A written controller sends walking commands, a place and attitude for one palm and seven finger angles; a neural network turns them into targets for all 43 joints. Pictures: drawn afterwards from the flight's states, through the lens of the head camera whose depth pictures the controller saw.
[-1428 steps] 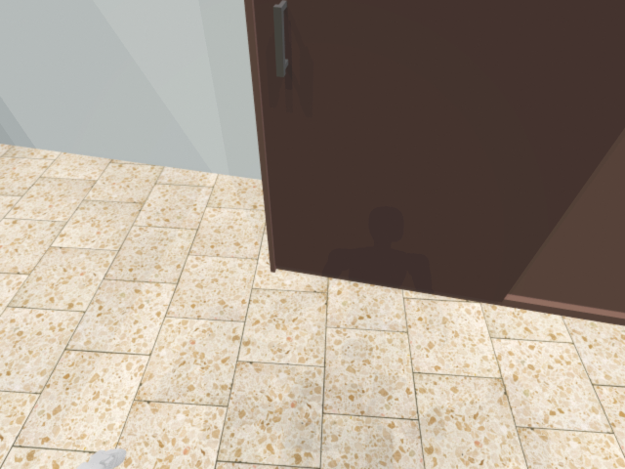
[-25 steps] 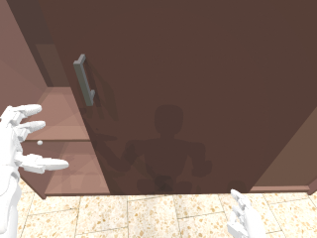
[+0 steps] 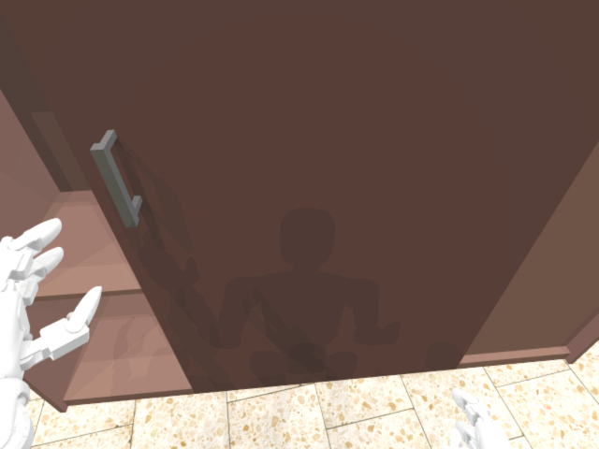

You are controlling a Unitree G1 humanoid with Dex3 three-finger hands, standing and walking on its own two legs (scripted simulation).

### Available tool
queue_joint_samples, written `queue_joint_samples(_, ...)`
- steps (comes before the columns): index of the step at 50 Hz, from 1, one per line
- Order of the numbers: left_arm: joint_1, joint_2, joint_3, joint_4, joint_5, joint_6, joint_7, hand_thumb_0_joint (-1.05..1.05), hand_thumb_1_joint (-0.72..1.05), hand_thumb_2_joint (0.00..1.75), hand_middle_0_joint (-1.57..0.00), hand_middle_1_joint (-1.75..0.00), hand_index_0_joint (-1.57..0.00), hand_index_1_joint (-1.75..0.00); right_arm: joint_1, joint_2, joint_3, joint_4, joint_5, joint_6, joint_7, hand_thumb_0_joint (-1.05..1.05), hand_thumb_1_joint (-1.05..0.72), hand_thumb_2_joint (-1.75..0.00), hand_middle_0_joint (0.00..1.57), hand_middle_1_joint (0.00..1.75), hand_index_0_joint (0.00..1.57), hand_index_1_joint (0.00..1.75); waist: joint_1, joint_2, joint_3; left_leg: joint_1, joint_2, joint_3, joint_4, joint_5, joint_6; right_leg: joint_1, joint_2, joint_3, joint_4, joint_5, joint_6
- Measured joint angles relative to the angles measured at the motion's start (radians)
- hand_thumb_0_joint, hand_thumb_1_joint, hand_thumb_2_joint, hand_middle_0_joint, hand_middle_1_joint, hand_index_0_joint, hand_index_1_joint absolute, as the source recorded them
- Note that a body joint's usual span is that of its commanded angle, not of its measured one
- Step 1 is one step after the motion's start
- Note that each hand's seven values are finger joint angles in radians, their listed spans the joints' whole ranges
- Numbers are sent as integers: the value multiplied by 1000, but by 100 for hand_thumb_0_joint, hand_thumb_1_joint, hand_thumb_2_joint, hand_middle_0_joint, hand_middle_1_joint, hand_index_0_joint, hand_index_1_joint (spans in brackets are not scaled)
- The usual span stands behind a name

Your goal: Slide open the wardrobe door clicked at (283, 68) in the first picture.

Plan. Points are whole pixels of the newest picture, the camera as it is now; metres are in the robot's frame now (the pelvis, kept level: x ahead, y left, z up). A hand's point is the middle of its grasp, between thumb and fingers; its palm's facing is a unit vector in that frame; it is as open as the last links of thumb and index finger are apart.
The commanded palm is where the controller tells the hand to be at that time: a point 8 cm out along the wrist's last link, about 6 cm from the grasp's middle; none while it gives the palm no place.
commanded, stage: draw the hand back to the body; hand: left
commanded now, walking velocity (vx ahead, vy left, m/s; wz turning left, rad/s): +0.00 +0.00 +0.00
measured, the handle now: (120, 180) +0.43 +0.34 +0.15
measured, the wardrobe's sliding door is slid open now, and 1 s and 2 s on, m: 0.42 0.42 0.42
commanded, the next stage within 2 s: step back with the hand held close in 0.44 s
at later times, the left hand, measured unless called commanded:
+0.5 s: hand (108, 306) +0.21 +0.23 +0.16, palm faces +0.44 -0.82 -0.38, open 7.4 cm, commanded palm +0.16 +0.27 +0.17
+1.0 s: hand (17, 368) +0.13 +0.28 +0.16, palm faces +0.41 -0.80 -0.44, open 7.4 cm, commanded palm +0.09 +0.32 +0.17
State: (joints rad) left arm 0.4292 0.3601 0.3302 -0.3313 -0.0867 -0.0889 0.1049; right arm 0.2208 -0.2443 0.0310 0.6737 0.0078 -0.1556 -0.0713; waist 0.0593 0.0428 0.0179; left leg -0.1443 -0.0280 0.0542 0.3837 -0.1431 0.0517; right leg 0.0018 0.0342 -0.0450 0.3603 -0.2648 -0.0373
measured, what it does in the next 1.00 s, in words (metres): stands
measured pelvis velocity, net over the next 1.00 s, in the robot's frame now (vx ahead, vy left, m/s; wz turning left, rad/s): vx -0.05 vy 0.01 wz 0.03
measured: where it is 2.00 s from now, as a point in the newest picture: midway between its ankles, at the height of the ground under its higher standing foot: outside the picture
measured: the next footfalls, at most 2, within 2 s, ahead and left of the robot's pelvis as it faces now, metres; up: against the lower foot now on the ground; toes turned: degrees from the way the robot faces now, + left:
right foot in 1.30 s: -0.12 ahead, -0.06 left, +0.00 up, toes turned +5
left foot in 1.74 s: -0.15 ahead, +0.30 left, +0.00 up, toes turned +1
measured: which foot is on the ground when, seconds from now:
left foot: down 0.00-1.00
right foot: down 0.00-1.00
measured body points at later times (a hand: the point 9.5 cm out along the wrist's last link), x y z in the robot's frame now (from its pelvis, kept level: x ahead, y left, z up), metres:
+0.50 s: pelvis +0.03 -0.03 +0.00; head +0.00 -0.05 +0.45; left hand +0.18 +0.27 +0.18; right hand +0.23 -0.24 -0.08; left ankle +0.05 +0.08 -0.74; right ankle -0.03 -0.09 -0.74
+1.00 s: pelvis -0.05 +0.01 -0.01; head -0.07 +0.02 +0.44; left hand +0.11 +0.32 +0.18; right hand +0.13 -0.23 -0.07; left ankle +0.05 +0.08 -0.74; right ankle -0.03 -0.09 -0.74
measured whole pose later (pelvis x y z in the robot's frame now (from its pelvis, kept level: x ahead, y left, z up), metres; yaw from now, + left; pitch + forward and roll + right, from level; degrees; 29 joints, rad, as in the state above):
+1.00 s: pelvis -0.05 +0.01 -0.01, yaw +2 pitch -2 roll -3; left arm 0.58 0.45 0.39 -0.50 -0.09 -0.14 0.12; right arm 0.23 -0.26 0.01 0.55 0.02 0.04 -0.09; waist 0.01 0.04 -0.02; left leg -0.35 -0.01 0.02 0.50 -0.13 0.06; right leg -0.17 0.06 -0.09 0.43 -0.23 -0.02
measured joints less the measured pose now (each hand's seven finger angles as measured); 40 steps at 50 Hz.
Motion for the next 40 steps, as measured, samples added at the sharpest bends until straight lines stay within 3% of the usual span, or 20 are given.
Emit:
queue_joint_samples(12,37,2,-7,-50,-11,26,-14,1,82,86,-21,-35,-21,-35,-45,15,1,-29,-3,47,-4,1,-90,-90,20,30,20,30,24,-1,-14,1,10,-15,14,-30,-22,13,13,-11,-6,-25,-21)
queue_joint_samples(29,42,11,-6,-66,-20,65,-25,1,89,89,-21,-30,-21,-30,-45,13,-1,-42,1,112,-6,1,-90,-90,20,30,20,30,19,-3,-32,-2,16,-21,20,-41,-37,10,20,-15,3,-39,-33)
queue_joint_samples(36,33,44,53,-101,0,0,-8,2,89,89,-21,-30,-21,-30,-54,1,-6,-81,7,180,1,1,-90,-90,20,30,20,30,-17,-10,-24,-100,29,-35,87,-26,-12,-63,32,-34,24,-15,2)
queue_joint_samples(40,92,45,45,-148,-1,-2,-5,1,89,89,-20,-30,-21,-30,-51,-10,-16,-117,13,211,2,1,-90,-90,20,30,20,30,-38,-14,-24,-122,28,-25,71,-15,-18,-112,26,-26,57,-12,17)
